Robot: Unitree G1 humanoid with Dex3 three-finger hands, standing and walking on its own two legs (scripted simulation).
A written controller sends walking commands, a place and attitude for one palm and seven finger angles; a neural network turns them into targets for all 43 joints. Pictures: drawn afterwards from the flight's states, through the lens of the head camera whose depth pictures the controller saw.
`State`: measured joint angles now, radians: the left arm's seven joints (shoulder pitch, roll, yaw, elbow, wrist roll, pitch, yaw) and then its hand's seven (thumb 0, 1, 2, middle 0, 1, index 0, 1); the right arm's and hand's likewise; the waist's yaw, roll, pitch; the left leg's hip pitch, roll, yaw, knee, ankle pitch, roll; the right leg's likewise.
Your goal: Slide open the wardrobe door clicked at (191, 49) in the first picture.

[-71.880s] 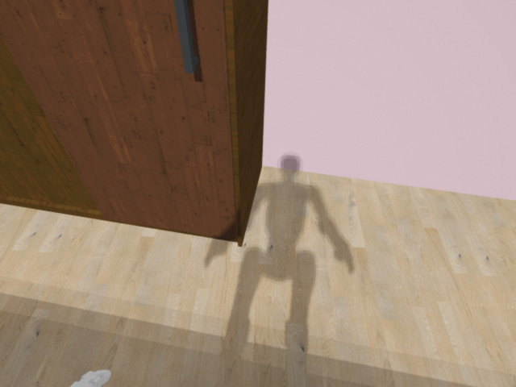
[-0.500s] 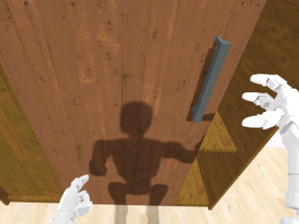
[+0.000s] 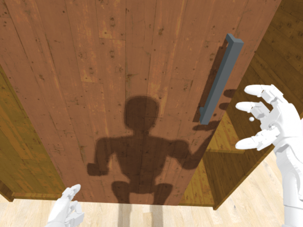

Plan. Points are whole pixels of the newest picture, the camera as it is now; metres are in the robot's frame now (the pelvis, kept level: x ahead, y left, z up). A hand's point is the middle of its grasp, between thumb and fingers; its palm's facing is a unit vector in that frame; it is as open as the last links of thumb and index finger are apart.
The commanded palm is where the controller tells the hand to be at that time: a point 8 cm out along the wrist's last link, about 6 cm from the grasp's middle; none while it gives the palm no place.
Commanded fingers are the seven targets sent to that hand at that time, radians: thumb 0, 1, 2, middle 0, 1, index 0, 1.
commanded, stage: move the hooked fingers beside the handle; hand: right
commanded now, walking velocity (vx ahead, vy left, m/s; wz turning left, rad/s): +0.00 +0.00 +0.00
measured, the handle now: (215, 84) +0.42 -0.14 +0.22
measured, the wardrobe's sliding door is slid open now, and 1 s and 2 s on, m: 0.24 0.24 0.24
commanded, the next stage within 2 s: feel for the door with the fingertips in 1.40 s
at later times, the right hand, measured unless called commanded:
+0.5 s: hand (266, 90) +0.34 -0.21 +0.27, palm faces +0.09 +0.99 -0.07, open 13.9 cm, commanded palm +0.31 -0.25 +0.22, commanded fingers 0.00 0.50 -0.30 0.30 1.20 0.30 1.20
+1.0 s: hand (245, 114) +0.34 -0.20 +0.19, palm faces +0.03 +1.00 -0.07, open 14.0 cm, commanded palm +0.31 -0.25 +0.23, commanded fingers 0.00 0.50 -0.30 0.30 1.20 0.30 1.20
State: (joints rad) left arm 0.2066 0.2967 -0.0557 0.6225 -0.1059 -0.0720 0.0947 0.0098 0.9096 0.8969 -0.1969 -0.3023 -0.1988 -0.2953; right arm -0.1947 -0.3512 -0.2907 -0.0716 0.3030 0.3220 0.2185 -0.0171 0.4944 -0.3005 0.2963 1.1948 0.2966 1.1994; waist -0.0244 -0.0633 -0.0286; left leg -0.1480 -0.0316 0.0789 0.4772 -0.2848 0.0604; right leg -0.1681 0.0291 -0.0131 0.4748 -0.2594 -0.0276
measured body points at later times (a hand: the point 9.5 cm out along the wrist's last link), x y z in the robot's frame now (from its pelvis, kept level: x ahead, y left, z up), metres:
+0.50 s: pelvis +0.00 +0.01 +0.00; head -0.05 +0.03 +0.45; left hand +0.18 +0.24 -0.08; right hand +0.33 -0.26 +0.27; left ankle -0.01 +0.08 -0.74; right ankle +0.00 -0.10 -0.74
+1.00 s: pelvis +0.00 +0.00 +0.00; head -0.03 +0.04 +0.45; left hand +0.19 +0.24 -0.09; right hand +0.34 -0.26 +0.19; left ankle -0.01 +0.08 -0.74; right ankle +0.00 -0.10 -0.74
